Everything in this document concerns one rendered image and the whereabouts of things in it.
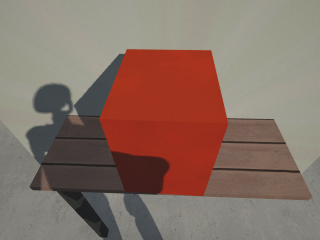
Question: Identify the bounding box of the table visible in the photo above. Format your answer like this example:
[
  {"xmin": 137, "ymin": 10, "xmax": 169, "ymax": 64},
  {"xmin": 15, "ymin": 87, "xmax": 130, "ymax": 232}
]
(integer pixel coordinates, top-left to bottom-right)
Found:
[{"xmin": 29, "ymin": 115, "xmax": 312, "ymax": 238}]

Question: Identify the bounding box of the carton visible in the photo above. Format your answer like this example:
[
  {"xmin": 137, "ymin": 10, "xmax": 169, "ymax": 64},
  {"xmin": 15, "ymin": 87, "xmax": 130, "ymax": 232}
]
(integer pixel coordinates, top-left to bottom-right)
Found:
[{"xmin": 99, "ymin": 49, "xmax": 229, "ymax": 196}]

